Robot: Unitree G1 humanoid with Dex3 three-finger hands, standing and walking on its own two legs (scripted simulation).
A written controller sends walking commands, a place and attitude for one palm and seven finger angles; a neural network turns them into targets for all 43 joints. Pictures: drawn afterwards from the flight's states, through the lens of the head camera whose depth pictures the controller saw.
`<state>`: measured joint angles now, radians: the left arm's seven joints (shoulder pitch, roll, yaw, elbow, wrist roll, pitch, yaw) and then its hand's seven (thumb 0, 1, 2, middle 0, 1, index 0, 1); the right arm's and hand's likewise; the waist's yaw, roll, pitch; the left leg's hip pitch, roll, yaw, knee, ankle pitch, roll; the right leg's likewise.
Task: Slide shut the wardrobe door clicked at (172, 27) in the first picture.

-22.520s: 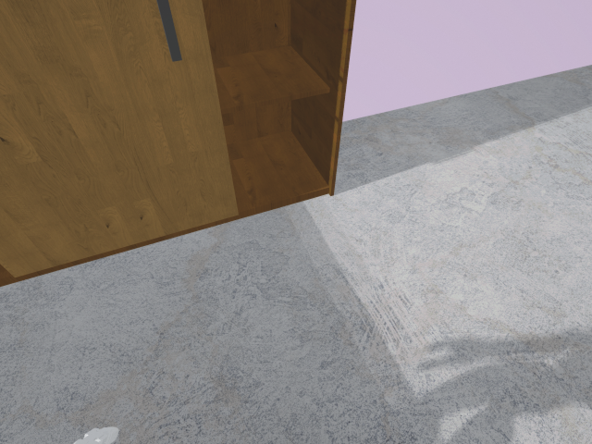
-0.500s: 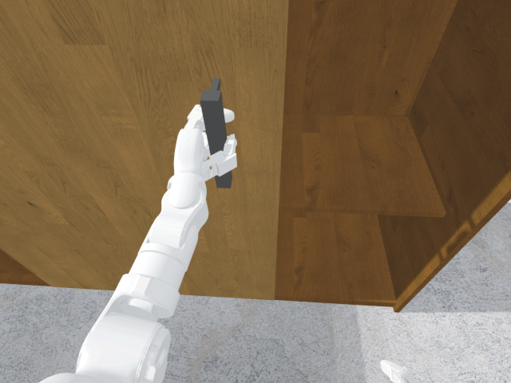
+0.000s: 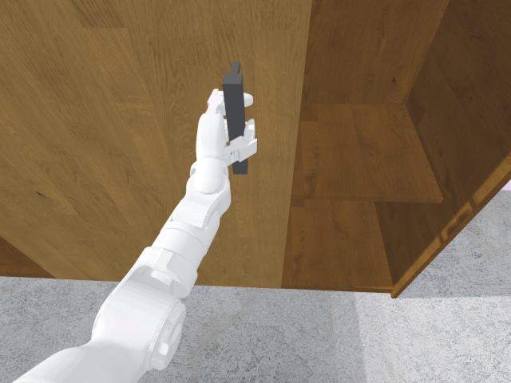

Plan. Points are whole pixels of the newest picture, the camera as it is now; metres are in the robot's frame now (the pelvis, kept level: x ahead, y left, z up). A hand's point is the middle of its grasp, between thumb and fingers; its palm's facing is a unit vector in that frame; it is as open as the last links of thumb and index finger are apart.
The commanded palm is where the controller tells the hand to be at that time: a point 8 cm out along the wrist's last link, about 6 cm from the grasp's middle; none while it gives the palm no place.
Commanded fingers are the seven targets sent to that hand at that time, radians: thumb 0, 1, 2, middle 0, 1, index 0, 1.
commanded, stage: step sideways, sliding the door along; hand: left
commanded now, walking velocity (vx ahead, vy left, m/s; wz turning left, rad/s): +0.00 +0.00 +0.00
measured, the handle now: (238, 121) +0.51 +0.04 +0.13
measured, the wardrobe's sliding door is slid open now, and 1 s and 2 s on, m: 0.43 0.38 0.00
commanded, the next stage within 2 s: none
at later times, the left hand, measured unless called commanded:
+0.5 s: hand (253, 138) +0.45 +0.01 +0.14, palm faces -0.07 -0.99 -0.13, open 6.6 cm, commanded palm +0.44 +0.03 +0.14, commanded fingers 0.00 0.90 0.90 -0.45 -1.40 -0.45 -1.40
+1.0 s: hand (286, 138) +0.46 -0.04 +0.14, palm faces +0.17 -0.98 -0.11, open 6.5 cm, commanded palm +0.43 -0.06 +0.14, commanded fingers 0.00 0.90 0.90 -0.45 -1.40 -0.45 -1.40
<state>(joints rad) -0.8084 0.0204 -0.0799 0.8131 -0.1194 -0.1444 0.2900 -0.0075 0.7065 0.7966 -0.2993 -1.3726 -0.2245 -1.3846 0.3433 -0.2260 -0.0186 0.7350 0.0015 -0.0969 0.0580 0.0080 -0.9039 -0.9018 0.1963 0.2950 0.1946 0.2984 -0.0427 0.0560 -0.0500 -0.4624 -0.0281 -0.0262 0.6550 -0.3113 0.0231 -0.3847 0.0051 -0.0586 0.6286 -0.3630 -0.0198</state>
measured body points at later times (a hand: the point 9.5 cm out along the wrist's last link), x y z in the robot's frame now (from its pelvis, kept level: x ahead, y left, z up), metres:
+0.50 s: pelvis +0.00 -0.05 +0.00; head +0.06 -0.07 +0.45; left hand +0.45 +0.06 +0.15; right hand +0.12 -0.29 -0.13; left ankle +0.00 +0.07 -0.69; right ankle -0.03 -0.11 -0.72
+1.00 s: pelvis +0.04 -0.20 -0.01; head +0.14 -0.19 +0.43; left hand +0.44 +0.01 +0.15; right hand +0.28 -0.39 -0.13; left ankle +0.03 -0.02 -0.73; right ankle +0.12 -0.31 -0.72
